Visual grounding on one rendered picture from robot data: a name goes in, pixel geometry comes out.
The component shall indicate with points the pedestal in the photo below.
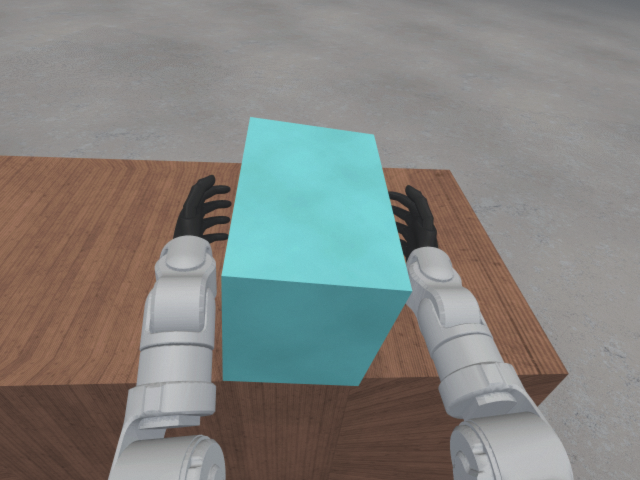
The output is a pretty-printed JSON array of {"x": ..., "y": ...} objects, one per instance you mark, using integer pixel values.
[{"x": 79, "y": 240}]

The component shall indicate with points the carton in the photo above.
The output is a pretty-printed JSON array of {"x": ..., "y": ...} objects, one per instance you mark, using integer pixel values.
[{"x": 314, "y": 275}]

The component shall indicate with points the robot right forearm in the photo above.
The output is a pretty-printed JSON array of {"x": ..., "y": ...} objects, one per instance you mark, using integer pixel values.
[{"x": 475, "y": 381}]

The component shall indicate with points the robot right upper arm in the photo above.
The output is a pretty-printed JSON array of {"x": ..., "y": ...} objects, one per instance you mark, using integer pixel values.
[{"x": 516, "y": 446}]

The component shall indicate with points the robot left upper arm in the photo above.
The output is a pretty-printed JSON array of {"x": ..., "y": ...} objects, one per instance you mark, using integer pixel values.
[{"x": 195, "y": 457}]

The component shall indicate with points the robot right hand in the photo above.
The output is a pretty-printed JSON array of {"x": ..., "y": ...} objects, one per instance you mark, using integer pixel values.
[{"x": 420, "y": 231}]

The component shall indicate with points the robot left forearm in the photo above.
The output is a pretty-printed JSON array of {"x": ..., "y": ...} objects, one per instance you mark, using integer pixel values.
[{"x": 174, "y": 386}]

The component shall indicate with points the robot left hand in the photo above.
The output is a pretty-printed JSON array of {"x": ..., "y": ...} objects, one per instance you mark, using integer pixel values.
[{"x": 190, "y": 220}]

